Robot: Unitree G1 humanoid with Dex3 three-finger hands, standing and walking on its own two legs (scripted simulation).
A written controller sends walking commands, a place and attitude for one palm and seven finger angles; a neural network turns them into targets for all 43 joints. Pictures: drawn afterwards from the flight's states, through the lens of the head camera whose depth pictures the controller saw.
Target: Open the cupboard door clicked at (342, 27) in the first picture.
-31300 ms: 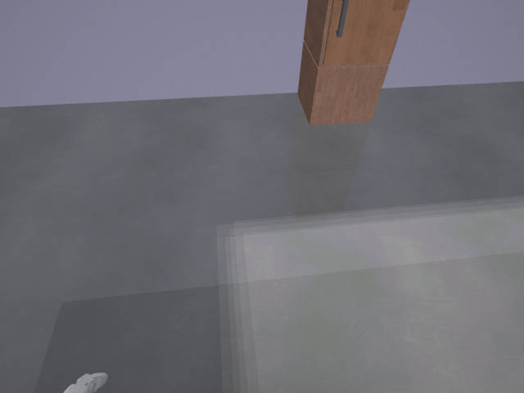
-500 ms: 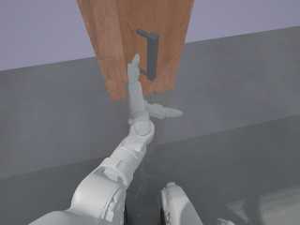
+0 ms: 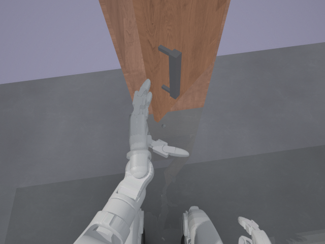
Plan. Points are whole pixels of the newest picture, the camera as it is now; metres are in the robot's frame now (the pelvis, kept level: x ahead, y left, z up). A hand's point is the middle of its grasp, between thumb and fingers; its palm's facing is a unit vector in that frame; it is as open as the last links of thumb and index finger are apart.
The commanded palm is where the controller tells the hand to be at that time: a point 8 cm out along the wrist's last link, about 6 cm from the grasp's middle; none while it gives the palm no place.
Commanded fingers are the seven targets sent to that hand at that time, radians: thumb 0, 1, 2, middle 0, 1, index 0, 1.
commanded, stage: draw the hand back to the body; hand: left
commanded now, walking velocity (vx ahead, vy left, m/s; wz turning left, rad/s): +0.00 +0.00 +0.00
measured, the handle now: (169, 73) +0.54 -0.03 +0.03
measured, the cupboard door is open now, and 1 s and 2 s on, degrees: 44 44 44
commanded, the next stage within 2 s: step back with the hand held close in 1.46 s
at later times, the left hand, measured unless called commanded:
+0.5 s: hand (85, 156) +0.28 +0.12 +0.14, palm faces -0.04 -0.98 -0.21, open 15.6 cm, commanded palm +0.26 +0.18 +0.16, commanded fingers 0.00 -0.08 0.48 -0.17 -0.30 -0.17 -0.30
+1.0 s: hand out of the picture +0.25 +0.27 +0.26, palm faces +0.34 -0.85 -0.41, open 10.0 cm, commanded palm +0.20 +0.32 +0.28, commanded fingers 0.00 0.80 0.86 -0.20 -0.30 -0.20 -0.30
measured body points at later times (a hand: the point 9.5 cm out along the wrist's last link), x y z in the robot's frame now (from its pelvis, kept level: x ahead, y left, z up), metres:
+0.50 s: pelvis +0.01 +0.02 +0.09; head +0.03 +0.00 +0.53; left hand +0.28 +0.17 +0.15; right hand +0.18 -0.22 +0.00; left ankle +0.04 +0.16 -0.61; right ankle +0.00 -0.08 -0.61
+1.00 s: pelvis +0.04 +0.04 +0.13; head +0.03 +0.02 +0.58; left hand +0.22 +0.32 +0.29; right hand +0.22 -0.17 +0.04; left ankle +0.04 +0.16 -0.61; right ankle +0.00 -0.08 -0.61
